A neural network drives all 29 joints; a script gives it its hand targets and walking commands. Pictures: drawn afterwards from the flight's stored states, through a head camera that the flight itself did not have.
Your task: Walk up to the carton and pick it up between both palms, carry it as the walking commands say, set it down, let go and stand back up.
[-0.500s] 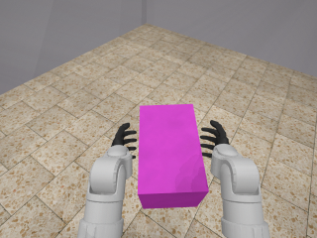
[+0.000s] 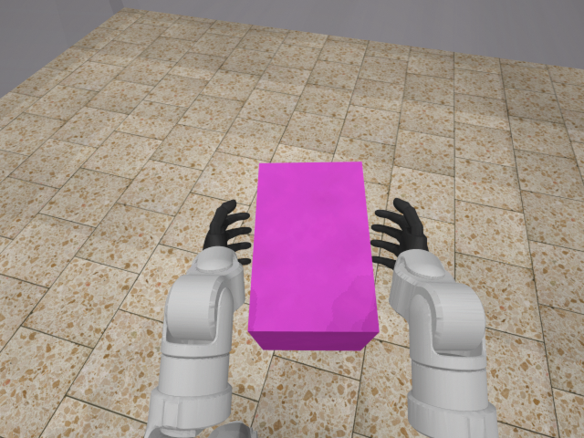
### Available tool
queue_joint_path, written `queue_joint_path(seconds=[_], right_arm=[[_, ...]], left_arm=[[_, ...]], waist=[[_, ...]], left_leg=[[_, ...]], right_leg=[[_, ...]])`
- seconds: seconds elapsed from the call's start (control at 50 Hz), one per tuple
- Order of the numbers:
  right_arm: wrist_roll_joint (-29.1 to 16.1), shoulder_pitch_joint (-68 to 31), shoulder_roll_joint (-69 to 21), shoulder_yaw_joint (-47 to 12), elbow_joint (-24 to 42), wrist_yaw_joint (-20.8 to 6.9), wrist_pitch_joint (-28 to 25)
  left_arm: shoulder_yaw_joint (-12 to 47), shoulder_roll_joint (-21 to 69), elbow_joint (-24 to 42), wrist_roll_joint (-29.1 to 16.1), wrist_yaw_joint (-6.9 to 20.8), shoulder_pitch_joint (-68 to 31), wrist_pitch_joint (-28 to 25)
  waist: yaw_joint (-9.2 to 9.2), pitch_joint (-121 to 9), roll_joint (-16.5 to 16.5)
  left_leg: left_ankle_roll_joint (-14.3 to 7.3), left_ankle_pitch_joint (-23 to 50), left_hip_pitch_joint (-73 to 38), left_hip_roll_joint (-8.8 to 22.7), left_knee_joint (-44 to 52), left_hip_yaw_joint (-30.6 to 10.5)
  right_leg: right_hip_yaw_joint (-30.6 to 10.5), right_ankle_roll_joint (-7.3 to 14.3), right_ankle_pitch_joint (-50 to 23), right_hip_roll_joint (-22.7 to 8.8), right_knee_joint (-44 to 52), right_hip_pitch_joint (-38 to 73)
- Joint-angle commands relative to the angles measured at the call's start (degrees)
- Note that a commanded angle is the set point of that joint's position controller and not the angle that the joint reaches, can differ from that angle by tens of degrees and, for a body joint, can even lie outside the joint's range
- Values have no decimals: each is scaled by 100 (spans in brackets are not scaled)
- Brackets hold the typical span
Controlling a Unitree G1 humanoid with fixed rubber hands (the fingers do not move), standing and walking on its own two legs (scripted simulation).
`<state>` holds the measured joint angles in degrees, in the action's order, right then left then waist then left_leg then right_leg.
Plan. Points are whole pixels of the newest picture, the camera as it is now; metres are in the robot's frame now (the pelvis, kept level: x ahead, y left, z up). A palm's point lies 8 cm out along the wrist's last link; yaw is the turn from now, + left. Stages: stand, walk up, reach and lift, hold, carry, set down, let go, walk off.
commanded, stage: carry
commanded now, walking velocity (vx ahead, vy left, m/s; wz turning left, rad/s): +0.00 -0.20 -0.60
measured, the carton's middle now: (310, 259) +0.37 -0.01 +0.00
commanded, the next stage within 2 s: none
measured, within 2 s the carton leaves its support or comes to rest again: neither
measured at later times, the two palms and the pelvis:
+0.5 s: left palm (419, 282) +0.28 -0.13 +0.10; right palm out of the picture +0.21 -0.35 +0.11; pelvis -0.04 -0.15 -0.01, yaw -18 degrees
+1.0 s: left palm out of the picture +0.18 -0.28 +0.11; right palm out of the picture +0.06 -0.48 +0.13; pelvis -0.13 -0.23 +0.01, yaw -33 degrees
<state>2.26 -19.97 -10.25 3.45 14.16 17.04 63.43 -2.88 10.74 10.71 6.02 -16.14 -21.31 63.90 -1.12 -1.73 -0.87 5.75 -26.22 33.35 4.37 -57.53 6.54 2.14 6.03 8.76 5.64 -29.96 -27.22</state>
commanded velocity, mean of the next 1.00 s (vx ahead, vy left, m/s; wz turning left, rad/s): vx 0.00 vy -0.20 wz -0.60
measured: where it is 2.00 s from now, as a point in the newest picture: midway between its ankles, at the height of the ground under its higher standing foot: outside the picture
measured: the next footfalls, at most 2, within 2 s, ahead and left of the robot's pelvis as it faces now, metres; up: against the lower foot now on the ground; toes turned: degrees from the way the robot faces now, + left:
left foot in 0.12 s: +0.03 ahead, +0.07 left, +0.00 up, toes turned +6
right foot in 0.50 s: -0.02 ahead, -0.31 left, +0.00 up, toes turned -25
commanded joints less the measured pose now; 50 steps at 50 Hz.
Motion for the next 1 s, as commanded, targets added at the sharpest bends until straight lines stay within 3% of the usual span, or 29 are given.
queue_joint_path(seconds=[0.0,0.04,0.06,0.08,0.1,0.12,0.14,0.16,0.18,0.22,0.26,0.32,0.38,0.42,0.44,0.46,0.48,0.5,0.58,0.66,0.72,0.78,0.82,0.86,0.88,0.9,0.92,0.96,0.98], right_arm=[[-1388,-783,-5805,-2623,-127,-1228,84],[-1348,-638,-5818,-2538,-125,-1228,118],[-1328,-577,-5842,-2493,-93,-1224,125],[-1283,-478,-5879,-2395,-103,-1214,131],[-1273,-592,-5861,-2261,-99,-1192,138],[-1238,-697,-5779,-2266,-42,-1203,134],[-1238,-814,-5755,-2370,98,-1231,131],[-1238,-1003,-5756,-2467,126,-1256,194],[-1306,-1239,-5771,-2474,217,-1289,217],[-1320,-1264,-5653,-2365,210,-1281,251],[-1329,-1026,-5532,-2218,207,-1225,264],[-1136,-514,-5292,-1906,-155,-1151,335],[-1014,-503,-5183,-1852,-354,-1132,363],[-1040,-711,-5322,-1991,-348,-1143,333],[-1096,-851,-5416,-2102,-293,-1155,309],[-1151,-1099,-5545,-2262,-164,-1155,285],[-1236,-1252,-5673,-2430,-197,-1181,298],[-1310,-1421,-5858,-2622,-160,-1205,317],[-1852,-2182,-6413,-3106,692,-1298,60],[-1758,-1653,-6194,-3035,572,-1263,-16],[-1509,-1067,-5957,-2825,121,-1242,82],[-1361,-860,-5893,-2625,-98,-1248,178],[-1295,-751,-5915,-2493,-145,-1250,226],[-1208,-510,-5945,-2319,-207,-1240,256],[-1191,-559,-5917,-2192,-217,-1223,261],[-1198,-781,-5844,-2143,-158,-1226,274],[-1199,-890,-5839,-2206,-15,-1259,243],[-1249,-1264,-5849,-2353,152,-1315,329],[-1287,-1394,-5815,-2337,221,-1345,348]], left_arm=[[2520,5657,598,-1630,1191,-949,24],[2572,5668,729,-1691,1183,-993,84],[2626,5669,827,-1739,1178,-1040,114],[2694,5640,864,-1801,1176,-1119,164],[2799,5677,924,-1903,1170,-1172,212],[2841,5614,847,-1896,1167,-1365,213],[2910,5605,838,-1899,1189,-1456,201],[2850,5600,750,-1826,1206,-1353,237],[2860,5646,805,-1833,1197,-1492,227],[2838,5626,812,-1848,1163,-1662,242],[2879,5596,900,-1921,1093,-1668,277],[2862,5496,702,-1906,993,-1572,398],[2673,5406,398,-1792,989,-1412,469],[2581,5518,303,-1771,1036,-1403,443],[2521,5598,306,-1772,1072,-1419,414],[2469,5574,362,-1791,1090,-1441,366],[2343,5506,350,-1740,1102,-1311,336],[2214,5557,208,-1637,1130,-1205,289],[2149,6206,421,-1672,1246,-1131,12],[2357,6100,576,-1640,1238,-1046,-97],[2474,5777,558,-1560,1192,-887,-14],[2557,5685,606,-1583,1186,-985,109],[2639,5708,740,-1653,1182,-1144,182],[2769,5664,876,-1728,1163,-1236,264],[2850,5674,870,-1802,1157,-1276,319],[2871,5678,787,-1793,1144,-1433,335],[2941,5674,791,-1826,1171,-1661,320],[2877,5749,735,-1793,1193,-1658,336],[2862,5793,747,-1804,1185,-1769,321]], waist=[[189,-2007,-484],[103,-1859,-636],[26,-1968,-564],[-117,-2046,-181],[-43,-2276,1964],[75,-1717,1789],[108,-1432,1230],[178,-1185,505],[194,-963,232],[177,-997,673],[118,-1252,1482],[2,-1420,2252],[-22,-1485,2455],[126,-1554,1624],[199,-1582,594],[193,-1547,-1122],[156,-1547,-1868],[102,-1857,-1751],[124,-2506,-1327],[208,-2530,-639],[228,-2282,-531],[196,-1967,-576],[140,-1795,-639],[-44,-1980,-396],[-110,-2003,1353],[74,-1578,1915],[80,-1201,1411],[185,-784,140],[175,-812,30]], left_leg=[[-82,60,-831,-219,1355,-57],[-151,188,-2167,-293,2652,248],[-213,694,-3340,-53,3383,367],[-513,1557,-4414,719,3960,28],[-1068,2362,-4074,2604,3769,-1985],[-1446,2961,-3002,3521,4138,-2252],[-1442,2794,-2453,3336,4147,-1599],[-1111,2341,-2226,2776,3959,-967],[-755,2273,-2237,2258,3824,-514],[-490,3391,-2638,1722,3487,155],[-483,4700,-2885,1702,3116,577],[-333,4764,-2889,1735,2943,858],[-270,4302,-2973,2045,2798,754],[-26,3554,-2635,1831,2094,928],[102,2214,-1803,1548,1253,906],[303,-986,-40,980,92,805],[349,-1978,801,652,-876,330],[268,-1897,868,632,-1306,-5],[159,-301,648,496,-1340,-237],[-33,81,156,154,-442,-222],[-85,30,-126,-72,292,-206],[-189,27,-861,-310,1295,-15],[-252,198,-1971,-504,2443,318],[-495,1154,-4409,145,3897,348],[-1024,1414,-4438,1827,4257,-1302],[-1475,2048,-3278,3313,4367,-2359],[-1545,1820,-2452,3384,4556,-1854],[-924,1331,-2024,2324,4169,-694],[-670,1694,-2248,1870,3951,-162]], right_leg=[[-1979,-261,-1946,-1451,1134,1677],[-1554,-1063,-1995,-1039,1279,873],[-1187,-1575,-1885,-780,1073,250],[-724,-1950,-916,-420,276,-470],[-586,-1431,1847,-145,-2387,-579],[-594,-1324,2294,-447,-3945,-973],[-710,-1081,1847,-763,-4560,-1127],[-695,-944,1350,-795,-4725,-1049],[-585,-882,1067,-701,-4526,-1230],[-110,-880,984,-660,-3891,-1335],[378,-897,1200,-599,-3099,-1003],[778,-911,1212,-611,-1809,-395],[929,-851,1094,-618,-738,-47],[900,-704,343,-472,709,776],[417,-579,-227,-666,1133,1562],[-1088,-270,-2848,-1744,883,2623],[-1792,21,-4863,-2168,489,2781],[-1705,320,-4939,-2215,223,2760],[-787,215,-3403,-1488,35,2825],[-1397,290,-1450,-1585,588,2266],[-1958,236,-1238,-1684,953,2045],[-1978,-160,-1252,-1509,1363,1592],[-1637,-746,-1087,-1115,1622,970],[-790,-1690,-434,-495,1188,-473],[-294,-1565,1079,-36,-1180,-824],[-212,-1272,2162,-142,-3316,-1098],[-528,-1017,1953,-630,-4232,-1357],[-556,-824,990,-622,-4790,-1312],[-420,-828,762,-565,-4718,-1405]])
